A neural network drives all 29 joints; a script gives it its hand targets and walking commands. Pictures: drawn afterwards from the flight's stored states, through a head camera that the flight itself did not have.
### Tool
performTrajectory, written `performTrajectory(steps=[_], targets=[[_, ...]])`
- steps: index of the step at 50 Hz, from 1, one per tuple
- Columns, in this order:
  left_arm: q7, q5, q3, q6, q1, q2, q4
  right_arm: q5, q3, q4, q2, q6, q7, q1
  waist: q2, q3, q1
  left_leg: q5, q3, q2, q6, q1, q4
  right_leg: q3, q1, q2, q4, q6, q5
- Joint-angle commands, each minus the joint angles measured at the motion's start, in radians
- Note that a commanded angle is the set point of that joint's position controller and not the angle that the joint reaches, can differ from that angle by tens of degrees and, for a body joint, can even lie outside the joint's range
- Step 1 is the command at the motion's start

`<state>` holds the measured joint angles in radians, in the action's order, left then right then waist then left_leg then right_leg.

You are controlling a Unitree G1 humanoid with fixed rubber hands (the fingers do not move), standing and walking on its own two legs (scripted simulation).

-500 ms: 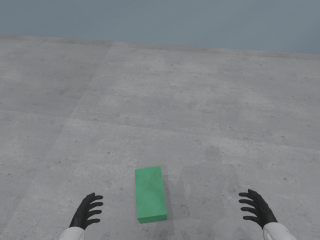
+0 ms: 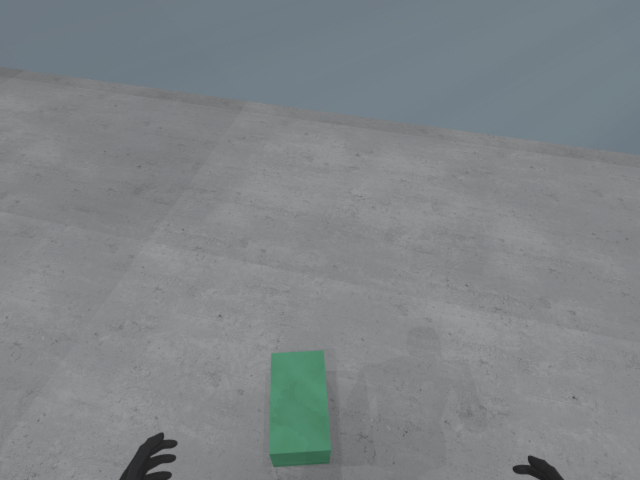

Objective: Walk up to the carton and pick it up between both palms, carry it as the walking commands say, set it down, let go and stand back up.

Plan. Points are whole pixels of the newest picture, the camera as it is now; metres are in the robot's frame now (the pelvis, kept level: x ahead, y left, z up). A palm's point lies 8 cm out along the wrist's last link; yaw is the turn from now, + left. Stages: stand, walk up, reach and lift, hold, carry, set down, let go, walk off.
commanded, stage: stand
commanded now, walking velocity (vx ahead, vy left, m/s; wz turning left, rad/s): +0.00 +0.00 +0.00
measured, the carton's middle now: (299, 406) +0.43 +0.08 -0.69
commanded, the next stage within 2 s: none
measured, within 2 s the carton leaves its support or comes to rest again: neither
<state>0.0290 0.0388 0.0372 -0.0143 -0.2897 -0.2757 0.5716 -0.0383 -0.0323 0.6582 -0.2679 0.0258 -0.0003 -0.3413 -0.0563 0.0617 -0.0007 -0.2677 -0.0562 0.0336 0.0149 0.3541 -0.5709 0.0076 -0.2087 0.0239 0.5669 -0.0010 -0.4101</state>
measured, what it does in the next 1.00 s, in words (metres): stands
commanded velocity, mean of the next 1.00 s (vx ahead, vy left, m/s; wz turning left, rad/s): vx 0.00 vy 0.00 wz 0.00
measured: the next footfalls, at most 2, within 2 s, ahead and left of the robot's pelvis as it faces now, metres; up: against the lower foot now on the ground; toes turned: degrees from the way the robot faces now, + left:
none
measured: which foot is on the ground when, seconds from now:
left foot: down 0.00-1.00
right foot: down 0.00-1.00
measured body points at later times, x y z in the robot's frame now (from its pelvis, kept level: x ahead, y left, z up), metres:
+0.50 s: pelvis +0.04 +0.01 -0.02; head +0.06 +0.02 +0.43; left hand +0.09 +0.28 -0.14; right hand +0.17 -0.24 -0.13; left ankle +0.02 +0.13 -0.73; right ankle -0.07 -0.12 -0.73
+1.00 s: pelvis +0.03 +0.01 -0.01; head +0.04 +0.02 +0.44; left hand +0.03 +0.29 -0.14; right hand +0.13 -0.24 -0.13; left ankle +0.02 +0.13 -0.73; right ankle -0.07 -0.12 -0.73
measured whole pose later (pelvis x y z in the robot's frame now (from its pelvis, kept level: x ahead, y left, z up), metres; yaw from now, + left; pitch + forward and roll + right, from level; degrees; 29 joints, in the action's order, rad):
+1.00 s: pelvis +0.03 +0.01 -0.01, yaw +8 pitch +3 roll -1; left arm 0.06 0.02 0.01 -0.05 -0.36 -0.29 0.76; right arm -0.02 0.00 0.75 -0.25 -0.02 -0.04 -0.34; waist -0.01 0.02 -0.01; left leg -0.37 -0.18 0.10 -0.01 0.40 -0.73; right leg 0.15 -0.14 0.06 0.61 -0.02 -0.50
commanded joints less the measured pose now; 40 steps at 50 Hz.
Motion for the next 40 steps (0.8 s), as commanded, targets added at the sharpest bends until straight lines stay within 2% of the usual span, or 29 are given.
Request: performTrajectory(steps=[1, 4, 7, 12, 16, 27, 40], targets=[[0.006, -0.004, 0.025, 0.048, 0.035, -0.116, -0.044, 0.004, -0.019, -0.056, -0.088, 0.047, 0.012, 0.044, 0.110, -0.018, -0.017, 0.091, -0.071, -0.049, 0.012, 0.048, 0.083, -0.072, -0.068, 0.081, -0.111, 0.026, -0.148], [0.009, -0.007, 0.023, 0.053, -0.020, -0.121, -0.005, 0.009, -0.017, -0.026, -0.107, 0.047, -0.003, -0.004, 0.135, 0.036, -0.028, 0.307, -0.122, -0.066, -0.017, 0.031, 0.055, -0.026, 0.000, 0.055, -0.035, -0.004, -0.001], [0.016, -0.015, 0.016, 0.050, -0.056, -0.118, 0.021, 0.013, -0.011, -0.003, -0.107, 0.043, -0.016, -0.048, 0.095, 0.075, -0.025, 0.465, -0.117, -0.057, -0.037, 0.001, -0.014, -0.006, 0.028, 0.058, 0.003, -0.014, 0.170], [0.028, -0.022, 0.002, 0.030, -0.084, -0.112, 0.041, 0.018, -0.003, 0.010, -0.095, 0.023, -0.027, -0.071, 0.027, 0.052, -0.017, 0.444, -0.093, -0.035, -0.044, 0.023, -0.079, 0.029, 0.044, 0.076, 0.028, -0.009, 0.394], [0.036, -0.026, 0.000, 0.017, -0.099, -0.115, 0.051, 0.020, -0.004, 0.012, -0.094, 0.010, -0.033, -0.067, 0.022, 0.032, -0.014, 0.448, -0.090, -0.026, -0.047, 0.024, -0.104, 0.056, 0.047, 0.080, 0.037, -0.002, 0.478], [0.042, -0.024, 0.000, -0.009, -0.112, -0.116, 0.078, 0.022, -0.005, 0.011, -0.094, -0.017, -0.045, -0.034, 0.059, 0.008, -0.015, 0.423, -0.118, -0.012, -0.062, 0.032, -0.108, 0.083, 0.065, 0.076, 0.026, 0.012, 0.397], [0.036, -0.018, 0.000, -0.025, -0.124, -0.125, 0.123, 0.021, -0.003, 0.025, -0.104, -0.030, -0.048, -0.039, 0.061, -0.033, -0.017, 0.345, -0.148, -0.002, -0.064, 0.062, -0.079, 0.090, 0.089, 0.076, -0.015, 0.028, 0.269]])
